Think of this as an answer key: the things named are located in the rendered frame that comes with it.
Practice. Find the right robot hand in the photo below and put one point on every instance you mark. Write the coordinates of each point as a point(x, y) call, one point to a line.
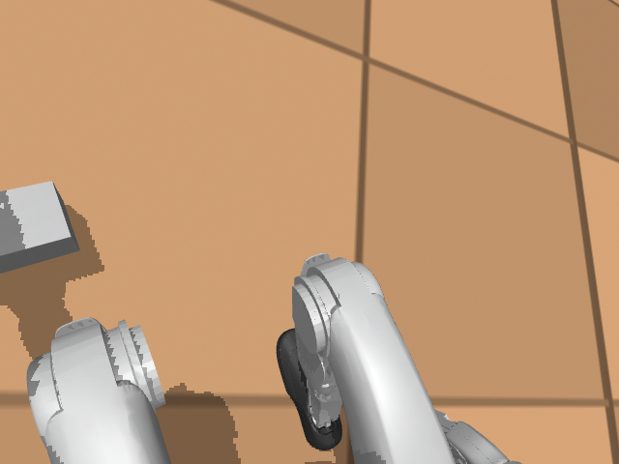
point(469, 446)

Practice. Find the carton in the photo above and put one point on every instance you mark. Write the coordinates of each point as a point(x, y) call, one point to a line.
point(34, 226)

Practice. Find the right robot foot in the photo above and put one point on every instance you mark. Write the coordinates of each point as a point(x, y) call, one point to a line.
point(295, 382)

